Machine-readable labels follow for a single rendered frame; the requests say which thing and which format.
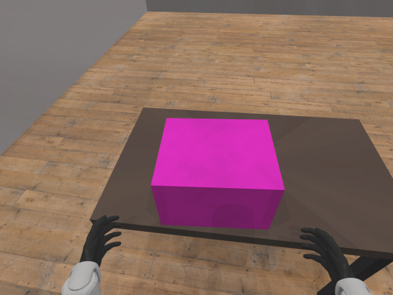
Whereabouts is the right robot hand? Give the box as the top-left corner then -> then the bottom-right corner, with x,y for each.
300,227 -> 355,285

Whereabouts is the table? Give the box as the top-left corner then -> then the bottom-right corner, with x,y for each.
90,108 -> 393,295

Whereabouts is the left robot hand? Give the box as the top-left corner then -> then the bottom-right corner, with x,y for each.
80,215 -> 122,267

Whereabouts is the carton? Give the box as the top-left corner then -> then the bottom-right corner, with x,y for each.
151,118 -> 285,229

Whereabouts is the robot right forearm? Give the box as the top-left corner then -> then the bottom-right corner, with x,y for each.
335,278 -> 372,295

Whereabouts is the robot left forearm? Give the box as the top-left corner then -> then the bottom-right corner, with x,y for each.
61,261 -> 101,295

